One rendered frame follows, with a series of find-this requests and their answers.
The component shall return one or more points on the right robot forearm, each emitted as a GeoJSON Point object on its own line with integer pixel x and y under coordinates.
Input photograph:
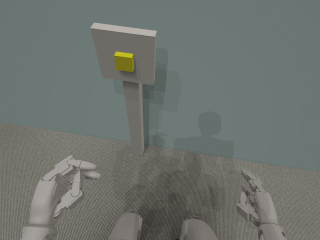
{"type": "Point", "coordinates": [271, 231]}

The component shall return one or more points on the panel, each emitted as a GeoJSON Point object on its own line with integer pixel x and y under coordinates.
{"type": "Point", "coordinates": [109, 39]}

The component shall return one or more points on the button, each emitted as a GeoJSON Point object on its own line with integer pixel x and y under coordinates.
{"type": "Point", "coordinates": [124, 61]}

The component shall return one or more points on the robot right thigh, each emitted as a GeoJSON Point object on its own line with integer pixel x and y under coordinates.
{"type": "Point", "coordinates": [195, 229]}

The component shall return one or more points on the left robot forearm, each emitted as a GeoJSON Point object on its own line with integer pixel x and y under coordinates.
{"type": "Point", "coordinates": [38, 232]}

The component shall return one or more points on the robot thigh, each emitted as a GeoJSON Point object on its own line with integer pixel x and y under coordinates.
{"type": "Point", "coordinates": [128, 227]}
{"type": "Point", "coordinates": [195, 229]}

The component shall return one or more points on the right robot hand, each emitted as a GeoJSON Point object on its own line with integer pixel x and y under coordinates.
{"type": "Point", "coordinates": [264, 211]}

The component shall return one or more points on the robot left thigh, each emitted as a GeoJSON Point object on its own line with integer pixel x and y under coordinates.
{"type": "Point", "coordinates": [128, 227]}

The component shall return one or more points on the left robot hand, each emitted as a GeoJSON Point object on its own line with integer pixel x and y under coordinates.
{"type": "Point", "coordinates": [45, 208]}

